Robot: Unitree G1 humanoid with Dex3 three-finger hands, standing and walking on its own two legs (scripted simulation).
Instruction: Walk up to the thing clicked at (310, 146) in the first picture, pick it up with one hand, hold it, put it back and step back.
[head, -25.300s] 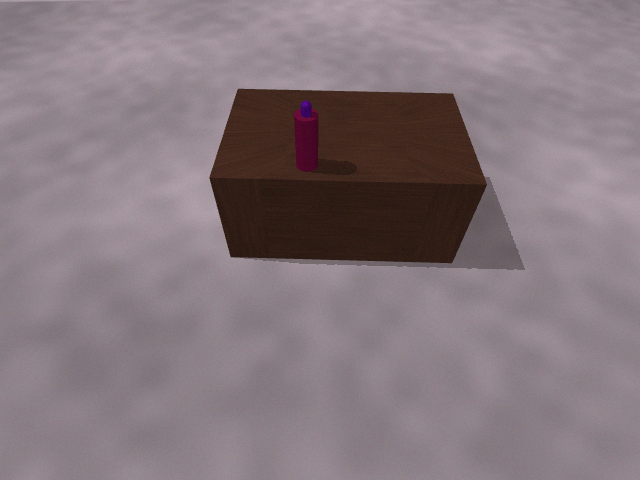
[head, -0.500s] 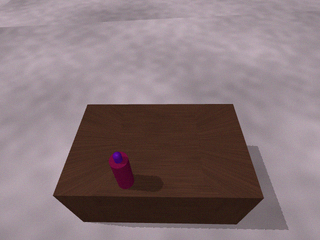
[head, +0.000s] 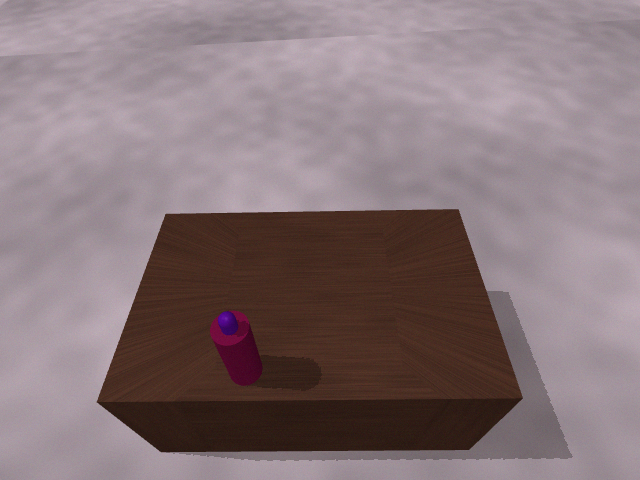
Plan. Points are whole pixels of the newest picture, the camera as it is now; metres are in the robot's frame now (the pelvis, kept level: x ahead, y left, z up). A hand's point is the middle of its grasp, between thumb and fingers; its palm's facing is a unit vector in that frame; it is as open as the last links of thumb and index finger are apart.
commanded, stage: stand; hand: left
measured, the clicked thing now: (236, 345) +0.41 +0.19 -0.24
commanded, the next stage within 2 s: step back in 0.96 s
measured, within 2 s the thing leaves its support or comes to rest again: neither
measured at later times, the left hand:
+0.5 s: hand out of the picture +0.08 +0.25 -0.16, palm faces -0.02 -0.94 -0.34, open 7.4 cm
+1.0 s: hand out of the picture +0.08 +0.26 -0.16, palm faces -0.02 -0.94 -0.34, open 7.4 cm
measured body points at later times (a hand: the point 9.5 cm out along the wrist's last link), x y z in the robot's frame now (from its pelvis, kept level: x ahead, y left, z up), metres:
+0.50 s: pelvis +0.01 +0.00 +0.00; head +0.01 +0.00 +0.45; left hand +0.08 +0.30 -0.13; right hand +0.07 -0.30 -0.14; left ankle -0.03 +0.15 -0.75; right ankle +0.04 -0.12 -0.75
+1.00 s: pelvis +0.00 +0.00 +0.00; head +0.02 +0.00 +0.45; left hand +0.08 +0.30 -0.13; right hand +0.06 -0.30 -0.14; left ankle -0.03 +0.15 -0.75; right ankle +0.04 -0.12 -0.75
